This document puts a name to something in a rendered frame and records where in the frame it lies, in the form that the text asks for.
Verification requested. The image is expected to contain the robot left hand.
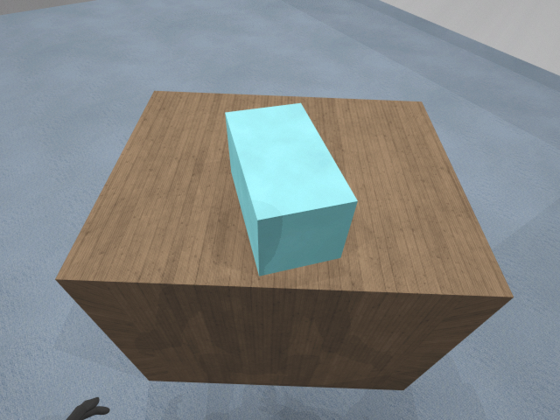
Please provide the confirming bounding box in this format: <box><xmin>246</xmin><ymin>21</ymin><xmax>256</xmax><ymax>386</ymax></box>
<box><xmin>66</xmin><ymin>397</ymin><xmax>110</xmax><ymax>420</ymax></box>

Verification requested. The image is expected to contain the pedestal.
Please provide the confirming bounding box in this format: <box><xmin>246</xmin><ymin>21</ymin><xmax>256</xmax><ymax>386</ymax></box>
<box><xmin>55</xmin><ymin>91</ymin><xmax>514</xmax><ymax>390</ymax></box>

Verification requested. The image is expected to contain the carton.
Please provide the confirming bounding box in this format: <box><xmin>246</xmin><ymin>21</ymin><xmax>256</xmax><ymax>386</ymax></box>
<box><xmin>225</xmin><ymin>103</ymin><xmax>358</xmax><ymax>276</ymax></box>

